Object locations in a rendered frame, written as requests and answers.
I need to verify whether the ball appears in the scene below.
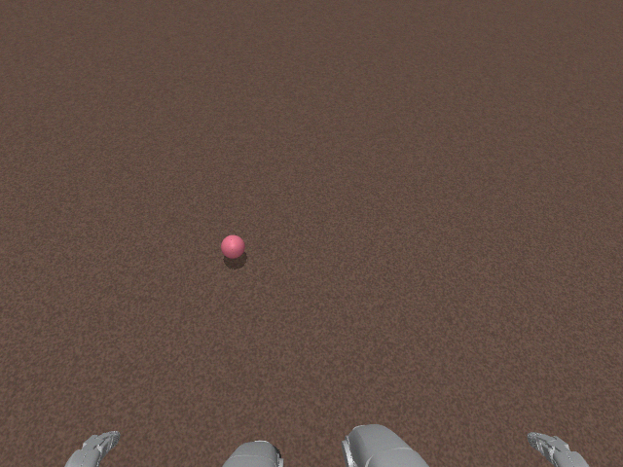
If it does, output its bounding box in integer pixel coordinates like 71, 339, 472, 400
221, 235, 245, 259

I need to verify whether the left robot hand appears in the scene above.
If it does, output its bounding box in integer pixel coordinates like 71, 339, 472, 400
64, 431, 120, 467

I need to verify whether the right robot hand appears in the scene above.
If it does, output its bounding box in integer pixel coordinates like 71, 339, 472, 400
527, 432, 590, 467

